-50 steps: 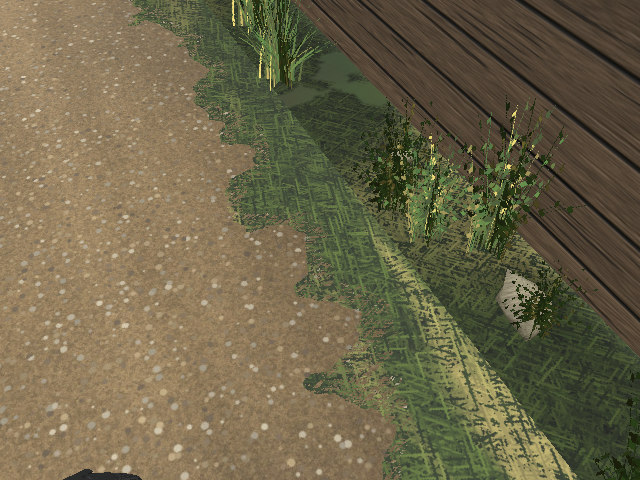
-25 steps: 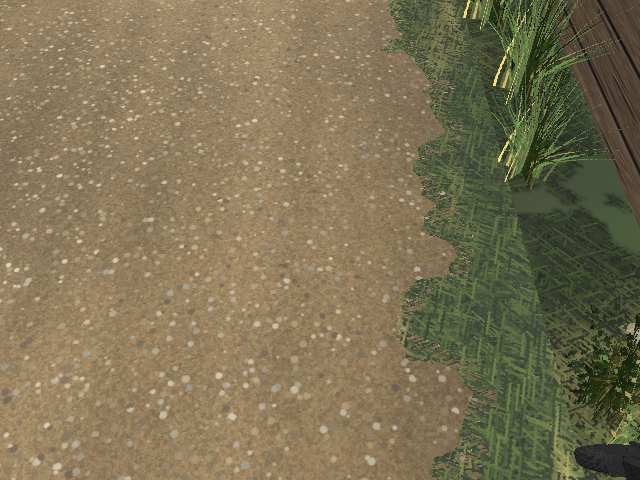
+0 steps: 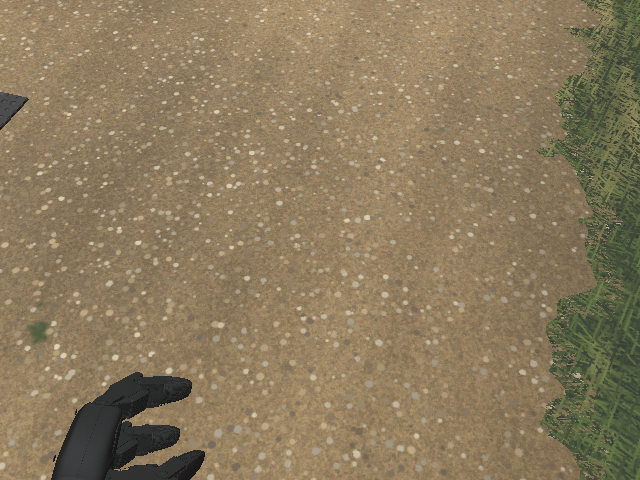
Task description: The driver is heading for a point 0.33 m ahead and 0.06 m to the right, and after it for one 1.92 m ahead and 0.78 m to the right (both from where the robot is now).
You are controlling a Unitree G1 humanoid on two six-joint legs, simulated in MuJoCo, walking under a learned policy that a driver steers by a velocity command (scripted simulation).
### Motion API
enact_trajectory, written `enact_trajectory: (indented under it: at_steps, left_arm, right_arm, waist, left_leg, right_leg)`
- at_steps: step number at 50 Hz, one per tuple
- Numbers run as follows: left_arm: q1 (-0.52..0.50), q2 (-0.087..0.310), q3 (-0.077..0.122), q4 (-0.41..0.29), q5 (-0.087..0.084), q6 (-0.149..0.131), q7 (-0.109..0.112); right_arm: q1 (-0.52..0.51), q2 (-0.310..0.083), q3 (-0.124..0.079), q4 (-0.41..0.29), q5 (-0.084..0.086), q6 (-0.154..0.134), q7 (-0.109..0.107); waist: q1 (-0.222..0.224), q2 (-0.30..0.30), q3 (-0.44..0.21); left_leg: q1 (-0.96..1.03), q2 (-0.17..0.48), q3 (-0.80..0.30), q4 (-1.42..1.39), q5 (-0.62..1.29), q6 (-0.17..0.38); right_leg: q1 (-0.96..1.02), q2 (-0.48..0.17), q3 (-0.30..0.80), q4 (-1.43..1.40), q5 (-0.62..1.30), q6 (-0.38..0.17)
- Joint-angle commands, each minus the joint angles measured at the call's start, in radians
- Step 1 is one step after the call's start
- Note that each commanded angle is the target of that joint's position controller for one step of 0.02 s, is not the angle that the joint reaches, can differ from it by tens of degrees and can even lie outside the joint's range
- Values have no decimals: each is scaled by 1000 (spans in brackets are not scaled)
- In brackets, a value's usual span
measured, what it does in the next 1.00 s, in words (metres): walks ahead, turning right: right foot, then left foot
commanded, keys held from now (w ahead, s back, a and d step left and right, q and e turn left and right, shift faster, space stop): w+shift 0.10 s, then w+e+shift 0.90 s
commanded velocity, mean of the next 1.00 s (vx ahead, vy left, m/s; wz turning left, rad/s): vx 1.00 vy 0.00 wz -0.50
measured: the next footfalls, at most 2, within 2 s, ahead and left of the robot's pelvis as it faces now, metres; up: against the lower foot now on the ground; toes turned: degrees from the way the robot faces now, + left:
right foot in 0.06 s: +0.25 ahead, -0.16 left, +0.00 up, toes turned +4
left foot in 0.46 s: +0.60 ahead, +0.09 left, +0.00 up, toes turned -6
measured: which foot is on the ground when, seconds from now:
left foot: down 0.00-0.04, up 0.06-0.44, down 0.46-0.90, up 0.92-1.00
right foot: up 0.00-0.04, down 0.06-0.48, up 0.50-0.88, down 0.90-1.00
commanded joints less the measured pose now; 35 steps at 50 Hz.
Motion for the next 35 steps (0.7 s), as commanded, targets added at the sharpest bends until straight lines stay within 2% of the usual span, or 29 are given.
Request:
enact_trajectory:
  at_steps: [1, 2, 3, 4, 5, 6, 7, 8, 9, 10, 11, 12, 13, 14, 16, 17, 19, 20, 21, 22, 23, 24, 25, 26, 27, 28, 30, 32, 35]
  left_arm:
    - [162, 167, 67, -1, -3, -19, 19]
    - [342, 196, 86, 43, -7, -22, 35]
    - [550, 252, 110, 80, 10, -25, 57]
    - [534, 345, 132, 99, 44, -28, 48]
    - [450, 260, 130, 89, 20, -20, 28]
    - [382, 186, 117, 92, 7, -20, 19]
    - [376, 155, 112, 117, 5, -21, 11]
    - [404, 138, 105, 148, 5, -25, 10]
    - [426, 110, 94, 183, 1, -29, 9]
    - [449, 87, 86, 208, -11, -33, 5]
    - [461, 102, 90, 218, -22, -38, 4]
    - [472, 113, 93, 226, -28, -42, 5]
    - [478, 125, 97, 228, -29, -43, 9]
    - [463, 136, 103, 223, -26, -44, 10]
    - [434, 175, 119, 213, -30, -47, 7]
    - [446, 200, 126, 215, -38, -49, 1]
    - [477, 212, 129, 226, -48, -49, -5]
    - [494, 212, 129, 235, -48, -46, -4]
    - [512, 223, 130, 244, -45, -43, -2]
    - [517, 238, 134, 251, -43, -38, -2]
    - [489, 236, 135, 239, -47, -40, -4]
    - [475, 127, 110, 205, -40, -48, 1]
    - [547, 63, 92, 153, -80, -38, 4]
    - [485, 114, 97, 169, -53, -20, 11]
    - [408, 118, 99, 167, -35, -9, 3]
    - [363, 101, 97, 172, -27, -1, -5]
    - [345, 69, 92, 154, -7, 31, -27]
    - [266, 48, 87, 113, -7, 55, -42]
    - [156, 44, 74, 50, -5, 58, -62]
  right_arm:
    - [-36, -193, -41, -41, -13, -18, -10]
    - [-79, -203, -40, -43, -23, -20, -5]
    - [-104, -121, -17, -61, -31, -31, -5]
    - [61, 34, 22, -95, 18, -33, 2]
    - [-5, -39, 32, -79, -12, -26, -8]
    - [-126, -81, 21, -91, -26, -21, -2]
    - [-202, -83, 26, -111, -39, -22, 9]
    - [-258, -67, 30, -136, -50, -21, 19]
    - [-258, -44, 39, -155, -62, -14, 29]
    - [-275, -25, 48, -164, -70, -8, 32]
    - [-278, -16, 56, -183, -77, -6, 34]
    - [-318, -15, 63, -203, -85, -6, 37]
    - [-375, -16, 71, -234, -84, -9, 41]
    - [-432, -17, 80, -258, -75, -14, 46]
    - [-502, -3, 97, -278, -51, -21, 62]
    - [-514, -7, 97, -276, -43, -21, 63]
    - [-521, -32, 87, -273, -37, -20, 49]
    - [-509, -49, 79, -267, -40, -21, 38]
    - [-457, -70, 66, -250, -46, -24, 25]
    - [-330, -92, 51, -209, -53, -29, 11]
    - [-167, -129, 30, -174, -63, -34, -10]
    - [40, -211, 2, -156, -84, -35, -32]
    - [-9, -255, -7, -167, -87, -21, -32]
    - [-106, -175, -3, -174, -70, -14, -32]
    - [-155, -92, 15, -173, -59, -19, -27]
    - [-147, -52, 24, -152, -61, -24, -20]
    - [-152, -39, 24, -113, -44, -40, -23]
    - [-132, -11, 29, -74, -23, -58, -12]
    - [-149, -8, 29, -47, -22, -73, -11]
  waist:
    - [147, 41, -122]
    - [260, 34, -199]
    - [345, -24, -307]
    - [203, -386, -415]
    - [214, -258, -322]
    - [211, -111, -172]
    - [206, -15, -107]
    - [196, -13, -64]
    - [160, -59, -39]
    - [145, -68, -18]
    - [127, -97, -11]
    - [125, -89, 17]
    - [129, -78, 41]
    - [129, -65, 59]
    - [134, -71, 70]
    - [141, -73, 55]
    - [148, -69, 40]
    - [144, -63, 21]
    - [121, -54, -32]
    - [62, -32, -115]
    - [-22, -26, -202]
    - [-81, 120, -357]
    - [9, 320, -439]
    - [36, 199, -269]
    - [42, 102, -150]
    - [54, 44, -70]
    - [109, 102, -16]
    - [127, 92, 31]
    - [158, 86, 55]
  left_leg:
    - [-112, 220, -101, 194, 1013, 22]
    - [-170, 195, -63, 417, 1007, 4]
    - [-339, 155, -7, 740, 784, -5]
    - [-689, -1, 104, 1057, -35, -57]
    - [-819, 70, 114, 1110, 7, -33]
    - [-832, 116, 124, 1072, 107, -38]
    - [-814, 139, 131, 1024, 136, -43]
    - [-804, 154, 129, 979, 122, -46]
    - [-793, 176, 139, 935, 106, -56]
    - [-793, 197, 162, 890, 93, -68]
    - [-812, 211, 181, 844, 77, -86]
    - [-842, 232, 197, 797, 82, -107]
    - [-851, 245, 212, 725, 125, -127]
    - [-806, 249, 226, 613, 192, -142]
    - [-578, 214, 272, 391, 330, -159]
    - [-473, 190, 297, 365, 372, -158]
    - [-415, 180, 291, 310, 413, -150]
    - [-394, 172, 286, 273, 390, -142]
    - [-323, 146, 295, 243, 325, -130]
    - [-167, 121, 309, 222, 272, -116]
    - [63, 201, 252, 242, 219, -99]
    - [269, 479, -47, 195, -169, -75]
    - [316, 661, -544, -34, -473, -5]
    - [187, 620, -502, -70, -491, 9]
    - [74, 572, -315, -52, -315, 1]
    - [-23, 527, -157, -52, -51, -15]
    - [-148, 488, -15, -115, 36, -24]
    - [-159, 471, 123, -145, 220, -44]
    - [-186, 421, 332, -181, 426, -72]
  right_leg:
    - [442, 106, -74, -37, -121, -46]
    - [629, 85, -83, -46, -177, -66]
    - [865, -63, 81, -11, -456, -96]
    - [1094, -350, 697, -211, -764, -231]
    - [998, -328, 866, -316, -912, -239]
    - [853, -276, 683, -319, -808, -234]
    - [745, -227, 549, -313, -642, -234]
    - [673, -178, 454, -315, -527, -225]
    - [616, -144, 404, -326, -471, -224]
    - [587, -110, 370, -348, -421, -220]
    - [575, -112, 375, -362, -379, -242]
    - [548, -113, 365, -390, -344, -263]
    - [509, -111, 344, -424, -315, -276]
    - [447, -90, 304, -456, -294, -270]
    - [298, -35, 211, -502, -198, -238]
    - [268, -48, 211, -524, -127, -236]
    - [345, -70, 216, -485, 7, -222]
    - [411, -73, 209, -423, 101, -207]
    - [468, -62, 188, -301, 267, -190]
    - [465, -22, 154, -97, 372, -171]
    - [318, 24, 143, 156, 267, -152]
    - [163, 82, 87, 503, -194, -149]
    - [-56, 140, 39, 756, -511, -143]
    - [-159, 65, 29, 819, -415, -150]
    - [-170, 28, 14, 787, -351, -145]
    - [-139, -2, 19, 745, -330, -135]
    - [-111, -40, 14, 707, -331, -111]
    - [-160, -61, 4, 682, -295, -105]
    - [-164, -58, -34, 580, -137, -108]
